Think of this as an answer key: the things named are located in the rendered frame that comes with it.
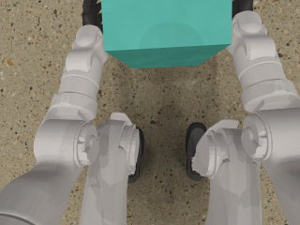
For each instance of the left robot forearm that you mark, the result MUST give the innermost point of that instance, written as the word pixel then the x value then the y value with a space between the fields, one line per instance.
pixel 77 95

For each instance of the right robot hand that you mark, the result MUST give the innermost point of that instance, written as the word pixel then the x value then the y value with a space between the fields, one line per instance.
pixel 241 5

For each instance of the robot left upper arm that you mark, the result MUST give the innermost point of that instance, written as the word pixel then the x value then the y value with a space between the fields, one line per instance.
pixel 63 147

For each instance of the left robot thigh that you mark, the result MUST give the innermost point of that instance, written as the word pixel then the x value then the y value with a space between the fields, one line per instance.
pixel 104 199

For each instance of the right robot forearm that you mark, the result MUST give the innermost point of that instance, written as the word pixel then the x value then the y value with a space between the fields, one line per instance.
pixel 258 67

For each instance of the robot left foot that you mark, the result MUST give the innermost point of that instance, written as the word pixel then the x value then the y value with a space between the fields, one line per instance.
pixel 133 177

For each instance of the left robot hand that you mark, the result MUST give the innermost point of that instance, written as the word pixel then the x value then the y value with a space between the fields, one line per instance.
pixel 91 15

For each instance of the robot right upper arm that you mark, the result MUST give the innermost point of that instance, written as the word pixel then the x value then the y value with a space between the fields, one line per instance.
pixel 273 137

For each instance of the carton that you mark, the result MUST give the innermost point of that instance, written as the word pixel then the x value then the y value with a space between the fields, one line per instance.
pixel 166 33

